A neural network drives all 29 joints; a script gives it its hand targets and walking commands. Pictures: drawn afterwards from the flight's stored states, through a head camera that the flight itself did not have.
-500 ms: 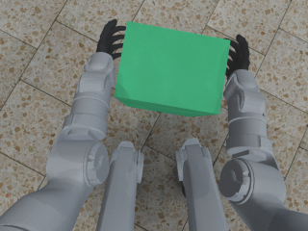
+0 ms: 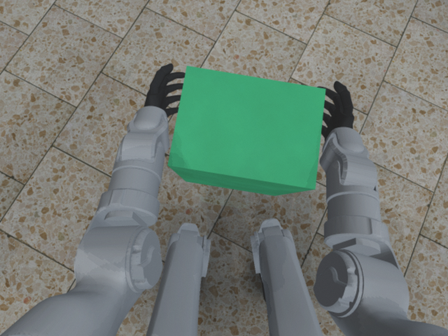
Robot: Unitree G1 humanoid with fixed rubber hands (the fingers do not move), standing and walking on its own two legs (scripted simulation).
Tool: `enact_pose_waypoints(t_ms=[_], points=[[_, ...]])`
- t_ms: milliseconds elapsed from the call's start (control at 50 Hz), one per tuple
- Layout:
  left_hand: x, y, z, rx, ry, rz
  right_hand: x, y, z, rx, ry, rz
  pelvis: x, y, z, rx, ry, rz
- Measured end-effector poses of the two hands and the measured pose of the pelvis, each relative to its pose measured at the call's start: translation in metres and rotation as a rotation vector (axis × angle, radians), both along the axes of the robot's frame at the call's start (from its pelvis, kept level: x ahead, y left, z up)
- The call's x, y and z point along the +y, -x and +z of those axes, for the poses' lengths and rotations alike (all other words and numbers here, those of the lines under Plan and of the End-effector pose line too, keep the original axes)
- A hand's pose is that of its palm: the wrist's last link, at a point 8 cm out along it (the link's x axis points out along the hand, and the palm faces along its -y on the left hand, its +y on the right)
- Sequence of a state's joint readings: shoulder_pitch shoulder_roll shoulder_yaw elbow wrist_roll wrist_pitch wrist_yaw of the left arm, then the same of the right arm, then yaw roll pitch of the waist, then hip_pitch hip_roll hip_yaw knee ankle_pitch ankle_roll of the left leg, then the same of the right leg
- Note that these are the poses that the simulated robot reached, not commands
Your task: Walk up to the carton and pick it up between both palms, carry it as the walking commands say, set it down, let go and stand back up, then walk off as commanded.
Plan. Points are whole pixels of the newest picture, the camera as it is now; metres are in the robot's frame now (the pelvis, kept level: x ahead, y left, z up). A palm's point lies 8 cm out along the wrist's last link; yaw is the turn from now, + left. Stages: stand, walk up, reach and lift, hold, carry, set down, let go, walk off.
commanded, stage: reach and lift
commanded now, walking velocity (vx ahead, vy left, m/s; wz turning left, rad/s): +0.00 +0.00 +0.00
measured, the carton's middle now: (240, 145) +0.45 -0.03 -0.15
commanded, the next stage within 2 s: none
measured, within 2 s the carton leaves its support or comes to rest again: neither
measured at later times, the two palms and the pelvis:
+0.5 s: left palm (144, 101) +0.47 +0.12 +0.00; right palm (360, 124) +0.44 -0.18 +0.01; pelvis +0.02 +0.00 +0.06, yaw +0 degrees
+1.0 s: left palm (127, 88) +0.45 +0.12 +0.08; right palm (399, 118) +0.42 -0.18 +0.08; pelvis +0.04 +0.00 +0.13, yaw +1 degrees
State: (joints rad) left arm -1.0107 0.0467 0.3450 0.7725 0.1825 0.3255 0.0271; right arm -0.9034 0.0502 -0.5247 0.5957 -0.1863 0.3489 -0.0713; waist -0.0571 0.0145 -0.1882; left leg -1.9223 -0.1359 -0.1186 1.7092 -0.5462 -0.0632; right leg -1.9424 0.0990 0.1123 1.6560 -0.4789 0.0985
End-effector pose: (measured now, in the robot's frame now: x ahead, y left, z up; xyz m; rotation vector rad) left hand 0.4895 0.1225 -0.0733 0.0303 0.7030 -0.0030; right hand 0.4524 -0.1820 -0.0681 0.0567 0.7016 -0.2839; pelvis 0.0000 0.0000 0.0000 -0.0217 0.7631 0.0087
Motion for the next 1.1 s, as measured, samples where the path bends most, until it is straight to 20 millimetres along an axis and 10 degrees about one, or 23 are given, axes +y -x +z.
enact_pose_waypoints(t_ms=[1100], points=[[0.001,0.039,0.167,-0.004,0.004,0.009,0.000,0.039,0.166,-0.006,-0.004,0.003,-0.001,-0.044,0.141,-0.207,-0.012,0.003]])
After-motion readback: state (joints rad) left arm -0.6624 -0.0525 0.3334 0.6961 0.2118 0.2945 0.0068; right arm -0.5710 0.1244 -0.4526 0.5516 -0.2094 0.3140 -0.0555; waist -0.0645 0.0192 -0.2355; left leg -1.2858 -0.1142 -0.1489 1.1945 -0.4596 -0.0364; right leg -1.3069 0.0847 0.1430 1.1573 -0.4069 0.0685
